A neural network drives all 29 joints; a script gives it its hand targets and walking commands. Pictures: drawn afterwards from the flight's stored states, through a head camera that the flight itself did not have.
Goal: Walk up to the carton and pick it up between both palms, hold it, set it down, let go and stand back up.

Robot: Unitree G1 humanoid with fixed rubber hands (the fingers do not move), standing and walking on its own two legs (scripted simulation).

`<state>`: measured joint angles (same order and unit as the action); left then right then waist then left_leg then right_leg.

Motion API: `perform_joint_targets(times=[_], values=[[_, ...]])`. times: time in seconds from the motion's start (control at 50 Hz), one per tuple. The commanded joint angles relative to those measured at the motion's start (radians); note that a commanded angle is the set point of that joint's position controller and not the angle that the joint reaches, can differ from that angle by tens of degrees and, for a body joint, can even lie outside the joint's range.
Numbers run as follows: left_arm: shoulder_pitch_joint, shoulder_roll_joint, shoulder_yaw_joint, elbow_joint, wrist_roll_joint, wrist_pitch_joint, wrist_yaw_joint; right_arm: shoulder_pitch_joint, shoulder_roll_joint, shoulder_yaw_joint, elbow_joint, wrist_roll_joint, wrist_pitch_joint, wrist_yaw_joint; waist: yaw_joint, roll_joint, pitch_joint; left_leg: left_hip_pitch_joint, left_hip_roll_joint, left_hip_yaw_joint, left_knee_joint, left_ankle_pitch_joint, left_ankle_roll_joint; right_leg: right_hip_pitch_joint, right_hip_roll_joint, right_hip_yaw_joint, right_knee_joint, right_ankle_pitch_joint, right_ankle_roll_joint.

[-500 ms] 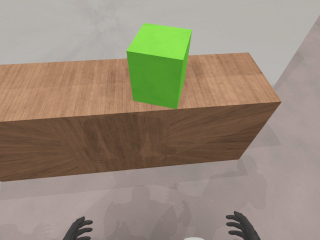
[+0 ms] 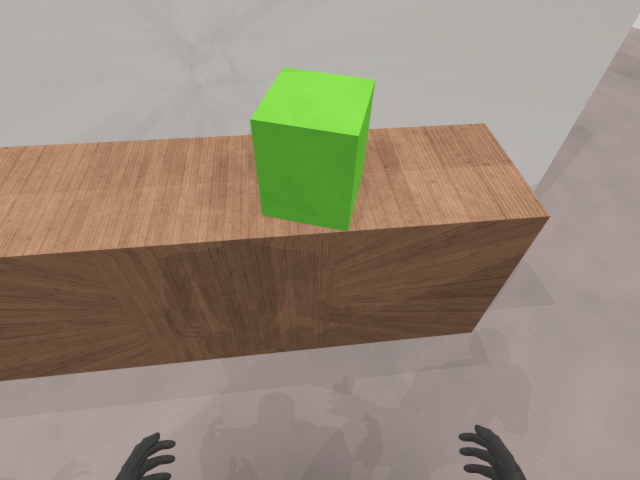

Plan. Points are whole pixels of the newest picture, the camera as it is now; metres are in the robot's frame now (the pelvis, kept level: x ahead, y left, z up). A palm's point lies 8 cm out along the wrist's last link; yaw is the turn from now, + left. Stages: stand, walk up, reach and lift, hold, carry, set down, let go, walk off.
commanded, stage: stand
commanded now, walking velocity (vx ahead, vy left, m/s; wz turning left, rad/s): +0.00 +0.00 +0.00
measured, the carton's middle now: (316, 150) +0.76 -0.01 -0.05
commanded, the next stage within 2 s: none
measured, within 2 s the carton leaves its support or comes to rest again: neither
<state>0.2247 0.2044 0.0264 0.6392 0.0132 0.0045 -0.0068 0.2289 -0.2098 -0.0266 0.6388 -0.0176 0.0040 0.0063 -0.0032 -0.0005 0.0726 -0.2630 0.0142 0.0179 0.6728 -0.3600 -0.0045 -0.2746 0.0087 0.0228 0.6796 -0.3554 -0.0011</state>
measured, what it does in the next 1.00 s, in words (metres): stands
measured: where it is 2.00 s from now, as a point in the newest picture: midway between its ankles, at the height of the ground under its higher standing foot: outside the picture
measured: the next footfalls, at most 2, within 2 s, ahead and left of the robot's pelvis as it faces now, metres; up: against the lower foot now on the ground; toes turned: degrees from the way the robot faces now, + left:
none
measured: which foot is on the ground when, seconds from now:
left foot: down 0.00-1.00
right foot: down 0.00-1.00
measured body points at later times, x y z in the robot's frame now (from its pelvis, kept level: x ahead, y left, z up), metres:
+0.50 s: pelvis -0.02 +0.00 +0.00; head -0.01 +0.00 +0.45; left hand +0.11 +0.24 -0.10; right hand +0.10 -0.24 -0.11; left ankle +0.00 +0.12 -0.72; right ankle +0.01 -0.12 -0.72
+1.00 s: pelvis -0.02 +0.01 +0.01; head -0.01 +0.00 +0.46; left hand +0.09 +0.25 -0.11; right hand +0.08 -0.24 -0.11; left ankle +0.00 +0.12 -0.72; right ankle +0.01 -0.12 -0.72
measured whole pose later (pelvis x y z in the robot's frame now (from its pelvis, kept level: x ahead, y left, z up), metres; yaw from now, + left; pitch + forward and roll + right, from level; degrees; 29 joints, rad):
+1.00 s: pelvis -0.02 +0.01 +0.01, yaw -1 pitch -3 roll +0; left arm 0.29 0.20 0.02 0.70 0.01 0.00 -0.01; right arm 0.29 -0.22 -0.02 0.70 -0.01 0.00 0.00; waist 0.00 0.01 0.06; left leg -0.26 0.02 0.05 0.61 -0.30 0.01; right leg -0.28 0.01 0.05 0.61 -0.29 0.01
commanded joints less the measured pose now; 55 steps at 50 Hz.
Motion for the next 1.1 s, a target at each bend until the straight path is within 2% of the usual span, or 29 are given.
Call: perform_joint_targets(times=[0.0, 0.04, 0.08, 0.1, 0.12, 0.16, 0.2, 0.22, 0.3, 0.32, 0.36, 0.38, 0.46, 0.78, 0.8, 0.82, 0.84, 0.94, 0.96, 0.98, 1.0, 1.02, 1.06, 1.08], values=[[-0.031, 0.141, 0.043, -0.109, -0.004, -0.029, 0.005, -0.018, -0.135, -0.042, -0.107, 0.0, -0.027, -0.007, -0.001, -0.011, -0.081, 0.022, 0.068, -0.097, -0.133, 0.182, 0.046, -0.016, -0.076, 0.095, -0.153, 0.223, -0.03], [-0.029, 0.146, 0.046, -0.105, -0.001, -0.03, 0.005, -0.016, -0.129, -0.036, -0.099, 0.001, -0.028, -0.008, 0.0, -0.006, -0.091, 0.033, 0.069, -0.083, -0.131, 0.213, 0.044, 0.002, -0.081, 0.098, -0.15, 0.256, -0.033], [-0.024, 0.138, 0.044, -0.104, 0.002, -0.03, 0.005, 0.003, -0.138, -0.039, -0.095, 0.005, -0.032, -0.01, -0.001, 0.037, -0.117, 0.031, 0.08, -0.096, -0.147, 0.23, 0.048, 0.02, -0.077, 0.085, -0.133, 0.259, -0.031], [-0.022, 0.134, 0.042, -0.101, 0.002, -0.029, 0.004, -0.021, -0.146, -0.038, -0.101, 0.005, -0.032, -0.011, 0.01, 0.035, -0.098, 0.021, 0.078, -0.098, -0.153, 0.219, 0.047, 0.02, -0.075, 0.085, -0.137, 0.244, -0.024], [-0.022, 0.14, 0.045, -0.095, 0.004, -0.029, 0.004, -0.006, -0.137, -0.04, -0.097, 0.006, -0.031, -0.009, 0.003, -0.002, -0.109, 0.029, 0.079, -0.103, -0.148, 0.209, 0.045, 0.024, -0.075, 0.083, -0.141, 0.242, -0.028], [-0.021, 0.141, 0.045, -0.088, 0.001, -0.028, 0.004, -0.009, -0.132, -0.039, -0.092, 0.005, -0.027, -0.006, -0.003, -0.021, -0.07, 0.014, 0.064, -0.09, -0.152, 0.134, 0.041, -0.013, -0.085, 0.101, -0.175, 0.188, -0.034], [-0.015, 0.136, 0.042, -0.096, 0.001, -0.029, 0.003, -0.007, -0.143, -0.038, -0.091, 0.0, -0.03, -0.006, 0.005, 0.018, -0.077, 0.019, 0.07, -0.095, -0.167, 0.152, 0.043, -0.003, -0.072, 0.088, -0.161, 0.198, -0.025], [-0.022, 0.14, 0.043, -0.093, -0.002, -0.03, 0.003, -0.001, -0.134, -0.037, -0.091, 0.006, -0.029, -0.005, 0.003, -0.011, -0.066, -0.013, 0.073, -0.098, -0.171, 0.13, 0.043, 0.004, -0.075, 0.088, -0.169, 0.18, -0.027], [-0.02, 0.146, 0.043, -0.085, -0.002, -0.033, 0.002, 0.002, -0.144, -0.039, -0.081, 0.004, -0.033, -0.007, 0.002, -0.034, -0.089, 0.032, 0.071, -0.097, -0.161, 0.163, 0.043, -0.014, -0.084, 0.109, -0.185, 0.186, -0.033], [-0.02, 0.141, 0.044, -0.086, -0.001, -0.034, 0.003, 0.012, -0.148, -0.04, -0.071, 0.004, -0.035, -0.007, -0.004, -0.023, -0.107, 0.041, 0.072, -0.092, -0.168, 0.164, 0.041, -0.009, -0.083, 0.102, -0.181, 0.19, -0.032], [-0.012, 0.138, 0.041, -0.081, -0.001, -0.032, 0.003, 0.006, -0.143, -0.039, -0.071, 0.003, -0.034, -0.006, 0.005, -0.006, -0.082, 0.025, 0.071, -0.095, -0.179, 0.127, 0.042, -0.01, -0.081, 0.102, -0.19, 0.163, -0.029], [-0.002, 0.145, 0.047, -0.084, -0.004, -0.031, 0.004, 0.024, -0.135, -0.041, -0.075, 0.004, -0.032, -0.006, 0.0, -0.026, -0.069, 0.008, 0.071, -0.09, -0.189, 0.095, 0.036, -0.016, -0.08, 0.103, -0.198, 0.115, -0.035], [0.008, 0.142, 0.047, -0.078, -0.003, -0.029, 0.004, 0.03, -0.141, -0.041, -0.066, 0.005, -0.031, -0.006, 0.003, -0.011, -0.03, -0.015, 0.069, -0.093, -0.212, 0.041, 0.035, -0.044, -0.077, 0.111, -0.218, 0.053, -0.035], [0.044, 0.142, 0.044, -0.057, -0.001, -0.035, 0.005, 0.055, -0.147, -0.041, -0.052, 0.006, -0.034, -0.006, 0.002, -0.005, -0.054, -0.008, 0.079, -0.089, -0.219, 0.052, 0.04, -0.031, -0.075, 0.119, -0.21, 0.095, -0.032], [0.046, 0.141, 0.04, -0.056, -0.002, -0.038, 0.004, 0.063, -0.15, -0.037, -0.046, 0.007, -0.034, -0.006, -0.004, 0.008, -0.041, -0.019, 0.078, -0.084, -0.213, 0.074, 0.04, -0.033, -0.076, 0.115, -0.217, 0.119, -0.028], [0.058, 0.14, 0.04, -0.052, -0.001, -0.038, 0.004, 0.056, -0.158, -0.04, -0.044, 0.003, -0.033, -0.007, 0.004, 0.031, -0.041, -0.015, 0.08, -0.087, -0.216, 0.06, 0.043, -0.035, -0.073, 0.119, -0.214, 0.123, -0.023], [0.062, 0.146, 0.036, -0.053, -0.002, -0.038, 0.006, 0.063, -0.152, -0.04, -0.045, 0.003, -0.034, -0.008, 0.002, 0.003, -0.037, -0.004, 0.086, -0.093, -0.217, 0.07, 0.042, -0.036, -0.075, 0.117, -0.205, 0.136, -0.026], [0.052, 0.148, 0.037, -0.046, -0.002, -0.035, 0.007, 0.065, -0.149, -0.034, -0.038, 0.009, -0.031, -0.01, -0.001, 0.008, -0.046, -0.015, 0.084, -0.096, -0.221, 0.076, 0.043, -0.032, -0.073, 0.123, -0.207, 0.14, -0.026], [0.053, 0.149, 0.035, -0.039, -0.002, -0.035, 0.007, 0.069, -0.155, -0.034, -0.037, 0.009, -0.031, -0.009, -0.001, -0.026, -0.069, 0.005, 0.087, -0.093, -0.221, 0.075, 0.04, -0.026, -0.071, 0.118, -0.209, 0.13, -0.025], [0.053, 0.141, 0.033, -0.039, -0.003, -0.035, 0.006, 0.072, -0.161, -0.035, -0.036, 0.01, -0.032, -0.008, -0.004, -0.018, -0.063, -0.01, 0.088, -0.096, -0.226, 0.066, 0.038, -0.021, -0.062, 0.105, -0.206, 0.13, -0.022], [0.052, 0.147, 0.032, -0.041, -0.004, -0.035, 0.008, 0.071, -0.162, -0.034, -0.033, 0.011, -0.032, -0.01, 0.0, -0.034, -0.067, -0.003, 0.09, -0.104, -0.226, 0.073, 0.04, -0.009, -0.067, 0.11, -0.199, 0.13, -0.022], [0.054, 0.135, 0.029, -0.04, -0.002, -0.035, 0.008, 0.073, -0.162, -0.034, -0.031, 0.009, -0.032, -0.009, 0.002, -0.009, -0.067, 0.002, 0.091, -0.097, -0.223, 0.099, 0.044, -0.01, -0.07, 0.112, -0.199, 0.152, -0.026], [0.056, 0.151, 0.028, -0.033, -0.006, -0.035, 0.008, 0.077, -0.156, -0.03, -0.028, 0.011, -0.033, -0.01, -0.002, -0.021, -0.075, 0.007, 0.09, -0.101, -0.223, 0.119, 0.043, -0.011, -0.073, 0.115, -0.201, 0.164, -0.028], [0.054, 0.145, 0.031, -0.032, -0.004, -0.036, 0.009, 0.068, -0.163, -0.029, -0.024, 0.012, -0.034, -0.01, 0.005, 0.005, -0.088, -0.01, 0.094, -0.106, -0.231, 0.116, 0.044, 0.009, -0.066, 0.11, -0.193, 0.171, -0.026]])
